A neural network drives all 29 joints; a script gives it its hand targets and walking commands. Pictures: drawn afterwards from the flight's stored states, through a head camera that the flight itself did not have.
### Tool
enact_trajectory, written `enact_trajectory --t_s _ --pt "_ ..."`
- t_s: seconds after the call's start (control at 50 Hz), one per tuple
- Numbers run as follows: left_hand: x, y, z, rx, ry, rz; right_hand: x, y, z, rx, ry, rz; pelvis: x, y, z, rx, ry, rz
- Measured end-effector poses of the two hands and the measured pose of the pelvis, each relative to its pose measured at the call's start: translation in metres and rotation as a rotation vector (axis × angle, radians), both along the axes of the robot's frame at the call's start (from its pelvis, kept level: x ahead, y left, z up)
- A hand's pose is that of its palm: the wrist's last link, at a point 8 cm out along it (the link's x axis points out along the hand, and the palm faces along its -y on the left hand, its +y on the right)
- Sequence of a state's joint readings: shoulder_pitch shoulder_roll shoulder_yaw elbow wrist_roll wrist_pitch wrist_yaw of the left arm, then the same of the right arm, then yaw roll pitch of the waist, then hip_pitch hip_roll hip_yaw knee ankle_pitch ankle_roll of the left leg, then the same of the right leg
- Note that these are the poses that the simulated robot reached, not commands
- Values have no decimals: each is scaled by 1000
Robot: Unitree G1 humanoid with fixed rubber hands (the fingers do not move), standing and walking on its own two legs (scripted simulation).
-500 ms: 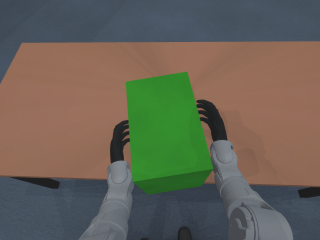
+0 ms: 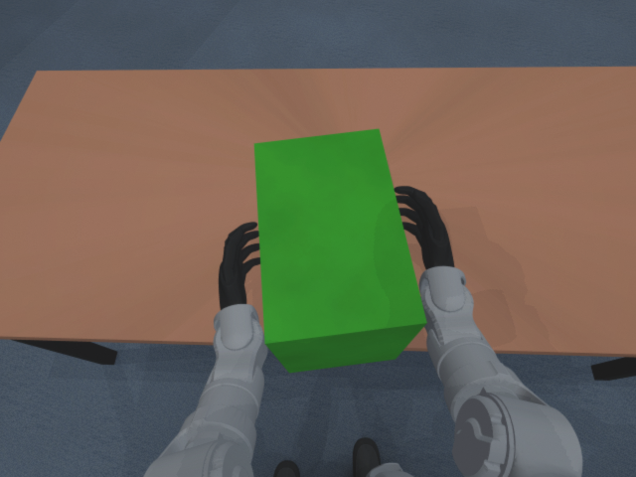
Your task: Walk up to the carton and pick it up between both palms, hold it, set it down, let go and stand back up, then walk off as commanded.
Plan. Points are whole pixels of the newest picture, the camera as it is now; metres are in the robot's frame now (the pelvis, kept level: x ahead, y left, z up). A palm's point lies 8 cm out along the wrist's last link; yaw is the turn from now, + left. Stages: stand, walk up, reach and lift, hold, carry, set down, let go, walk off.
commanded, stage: set down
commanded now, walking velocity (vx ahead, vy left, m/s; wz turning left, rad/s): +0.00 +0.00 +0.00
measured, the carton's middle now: (330, 260) +0.42 +0.00 -0.08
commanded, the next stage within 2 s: none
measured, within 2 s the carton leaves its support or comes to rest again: neither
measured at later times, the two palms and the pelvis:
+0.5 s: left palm (234, 283) +0.38 +0.13 -0.04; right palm (431, 257) +0.40 -0.13 -0.03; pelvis -0.02 +0.00 -0.02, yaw +0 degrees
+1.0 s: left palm (234, 289) +0.37 +0.13 -0.04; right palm (436, 275) +0.38 -0.14 -0.04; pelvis -0.02 +0.00 -0.02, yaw +0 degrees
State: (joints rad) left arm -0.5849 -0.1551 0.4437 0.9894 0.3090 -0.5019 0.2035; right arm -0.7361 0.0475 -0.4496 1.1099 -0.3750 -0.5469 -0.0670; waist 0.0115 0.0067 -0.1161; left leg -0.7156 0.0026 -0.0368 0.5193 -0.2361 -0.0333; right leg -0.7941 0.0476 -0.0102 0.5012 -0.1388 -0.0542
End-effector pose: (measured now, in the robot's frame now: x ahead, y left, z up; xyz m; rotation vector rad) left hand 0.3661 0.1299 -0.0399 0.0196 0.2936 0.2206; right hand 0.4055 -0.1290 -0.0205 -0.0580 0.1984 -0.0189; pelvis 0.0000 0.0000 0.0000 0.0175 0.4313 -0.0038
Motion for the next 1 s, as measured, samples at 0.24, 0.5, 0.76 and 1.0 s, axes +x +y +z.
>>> enact_trajectory --t_s 0.24,0.5,0.76,1.0 --pt "4 1 0 11 -11 -7 0 0 -3 -15 30 -3 -12 2 -8 -3 23 -3" --pt "10 3 -1 -7 -10 6 -3 0 -12 40 86 -17 -20 3 -17 -3 42 -5" --pt "8 3 -1 -20 1 23 -8 -2 -12 37 62 2 -22 1 -18 0 35 -5" --pt "3 3 -5 -23 15 10 -25 -6 -23 35 58 16 -23 1 -18 1 32 -5"
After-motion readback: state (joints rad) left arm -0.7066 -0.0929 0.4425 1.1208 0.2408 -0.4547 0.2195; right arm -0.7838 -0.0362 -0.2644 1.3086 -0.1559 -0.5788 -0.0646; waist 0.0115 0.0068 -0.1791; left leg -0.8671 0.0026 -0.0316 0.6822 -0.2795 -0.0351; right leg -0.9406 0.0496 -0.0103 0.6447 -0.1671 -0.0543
